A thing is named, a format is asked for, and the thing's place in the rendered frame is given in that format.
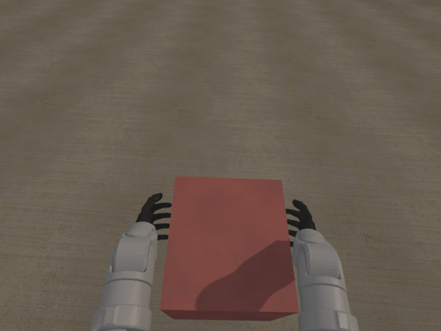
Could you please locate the robot left hand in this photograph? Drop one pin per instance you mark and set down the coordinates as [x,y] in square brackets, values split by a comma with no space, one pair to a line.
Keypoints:
[149,208]

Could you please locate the robot right hand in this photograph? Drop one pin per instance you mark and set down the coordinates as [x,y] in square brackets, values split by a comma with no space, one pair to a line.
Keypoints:
[304,216]

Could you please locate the right robot forearm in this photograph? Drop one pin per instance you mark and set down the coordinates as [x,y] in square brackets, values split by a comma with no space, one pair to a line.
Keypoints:
[321,284]

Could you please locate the left robot forearm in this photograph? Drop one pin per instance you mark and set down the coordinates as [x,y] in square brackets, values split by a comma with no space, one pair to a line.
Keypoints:
[126,296]

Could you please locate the carton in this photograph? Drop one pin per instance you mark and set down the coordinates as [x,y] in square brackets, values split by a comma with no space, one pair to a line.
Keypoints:
[228,251]

